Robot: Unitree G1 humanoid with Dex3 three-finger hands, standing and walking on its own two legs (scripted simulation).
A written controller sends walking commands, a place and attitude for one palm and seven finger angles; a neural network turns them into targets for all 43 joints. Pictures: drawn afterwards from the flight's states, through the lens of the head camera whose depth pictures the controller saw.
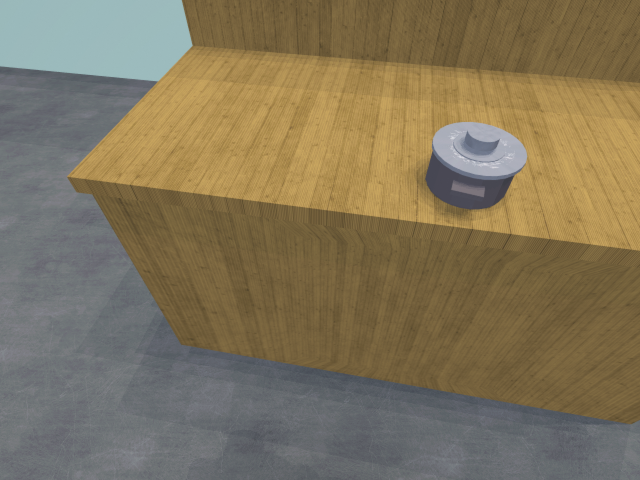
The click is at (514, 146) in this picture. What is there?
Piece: lid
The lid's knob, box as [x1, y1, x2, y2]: [465, 124, 500, 150]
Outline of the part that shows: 468,128 465,136 465,142 469,146 478,150 491,150 496,146 500,137 500,133 495,128 485,124 474,124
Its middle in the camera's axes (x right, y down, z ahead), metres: +0.27 -0.17 +0.66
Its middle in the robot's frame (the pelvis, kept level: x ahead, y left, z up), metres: +0.63 -0.25 +0.10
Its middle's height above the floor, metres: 0.87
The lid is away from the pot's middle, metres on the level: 0.00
